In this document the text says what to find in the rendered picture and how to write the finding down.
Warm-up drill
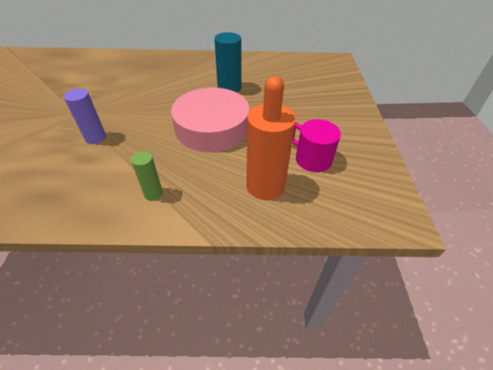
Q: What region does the table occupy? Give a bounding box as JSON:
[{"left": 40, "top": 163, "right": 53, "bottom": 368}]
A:
[{"left": 0, "top": 46, "right": 446, "bottom": 329}]

